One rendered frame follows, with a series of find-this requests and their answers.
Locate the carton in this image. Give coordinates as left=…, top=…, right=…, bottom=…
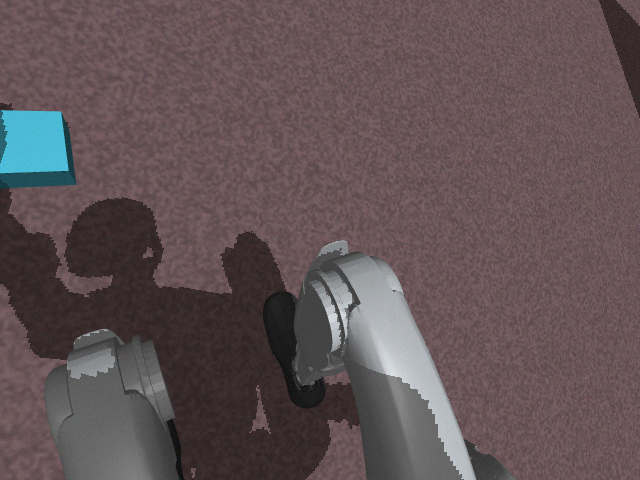
left=0, top=110, right=76, bottom=189

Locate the right robot hand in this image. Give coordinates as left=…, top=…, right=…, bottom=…
left=463, top=438, right=516, bottom=480

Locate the right robot foot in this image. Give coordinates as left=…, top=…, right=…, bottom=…
left=263, top=292, right=325, bottom=409

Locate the left robot foot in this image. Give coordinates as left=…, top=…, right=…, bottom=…
left=167, top=419, right=184, bottom=480

